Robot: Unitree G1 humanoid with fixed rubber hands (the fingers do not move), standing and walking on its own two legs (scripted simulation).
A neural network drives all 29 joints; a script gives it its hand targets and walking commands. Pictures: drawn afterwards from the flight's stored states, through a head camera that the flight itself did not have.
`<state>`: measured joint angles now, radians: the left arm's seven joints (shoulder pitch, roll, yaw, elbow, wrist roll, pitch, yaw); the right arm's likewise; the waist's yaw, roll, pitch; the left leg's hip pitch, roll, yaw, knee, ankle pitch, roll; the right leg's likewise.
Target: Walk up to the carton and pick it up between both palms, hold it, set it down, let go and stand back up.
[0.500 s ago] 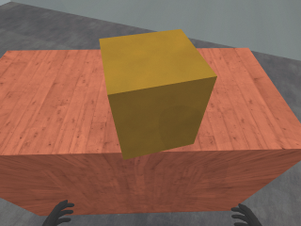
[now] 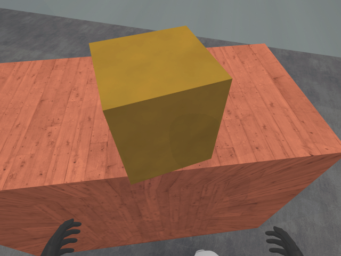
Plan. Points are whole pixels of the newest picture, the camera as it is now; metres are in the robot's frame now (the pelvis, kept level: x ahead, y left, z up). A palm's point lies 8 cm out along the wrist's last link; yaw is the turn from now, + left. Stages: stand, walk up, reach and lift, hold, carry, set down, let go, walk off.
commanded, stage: walk up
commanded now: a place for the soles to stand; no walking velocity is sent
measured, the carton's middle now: (157, 108) +0.40 +0.04 +0.13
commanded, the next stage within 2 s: reach and lift in 1.36 s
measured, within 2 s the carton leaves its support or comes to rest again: neither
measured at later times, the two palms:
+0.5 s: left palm (50, 254) +0.14 +0.28 -0.06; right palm out of the picture +0.11 -0.27 -0.09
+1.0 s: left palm (62, 241) +0.17 +0.26 -0.06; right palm out of the picture +0.10 -0.28 -0.09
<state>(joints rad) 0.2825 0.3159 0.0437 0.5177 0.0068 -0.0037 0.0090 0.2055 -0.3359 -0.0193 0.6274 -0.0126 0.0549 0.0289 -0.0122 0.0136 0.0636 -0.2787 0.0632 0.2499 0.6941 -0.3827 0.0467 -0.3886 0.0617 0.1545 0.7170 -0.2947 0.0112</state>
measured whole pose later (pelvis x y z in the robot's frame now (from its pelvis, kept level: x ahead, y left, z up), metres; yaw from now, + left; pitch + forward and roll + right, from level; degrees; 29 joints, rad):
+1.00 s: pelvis +0.01 +0.00 +0.00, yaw -4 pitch -2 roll +1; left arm 0.25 0.30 0.04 0.58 0.01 -0.01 0.00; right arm 0.28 -0.33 -0.02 0.61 -0.01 0.05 0.02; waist -0.02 0.02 0.05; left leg -0.22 0.08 0.30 0.66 -0.39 0.04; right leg -0.36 0.06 0.14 0.68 -0.28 0.00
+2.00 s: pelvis +0.02 -0.02 +0.03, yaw +5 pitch -7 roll +1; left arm 0.23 0.22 0.02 0.24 0.00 0.24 0.07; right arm 0.35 -0.23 -0.08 0.36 0.04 -0.03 0.08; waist -0.01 -0.02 0.07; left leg 0.02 0.03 0.15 0.29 -0.19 0.00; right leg -0.07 0.01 -0.01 0.35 -0.17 -0.03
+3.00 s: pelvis +0.02 -0.04 +0.03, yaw +7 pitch -4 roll +0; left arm 0.31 0.17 0.05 -0.47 -0.14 0.46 0.15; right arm 0.33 -0.26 -0.05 -0.28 0.32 0.22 -0.01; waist 0.06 -0.03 0.05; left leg -0.02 0.05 0.11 0.25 -0.15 -0.02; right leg -0.06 0.03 -0.05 0.26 -0.12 -0.05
